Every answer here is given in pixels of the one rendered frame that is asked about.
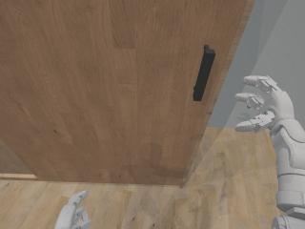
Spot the wardrobe door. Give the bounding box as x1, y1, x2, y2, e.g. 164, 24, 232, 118
0, 0, 247, 185
0, 138, 33, 175

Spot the handle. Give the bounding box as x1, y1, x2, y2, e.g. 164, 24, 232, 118
193, 45, 215, 101

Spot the right robot forearm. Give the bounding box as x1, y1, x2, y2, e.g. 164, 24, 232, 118
269, 118, 305, 220

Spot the robot right hand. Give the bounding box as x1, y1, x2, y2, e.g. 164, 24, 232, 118
234, 75, 295, 134

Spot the robot left hand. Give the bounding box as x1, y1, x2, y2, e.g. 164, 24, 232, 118
54, 190, 91, 229

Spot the robot right upper arm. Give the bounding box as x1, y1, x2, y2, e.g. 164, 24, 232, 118
271, 215, 305, 229

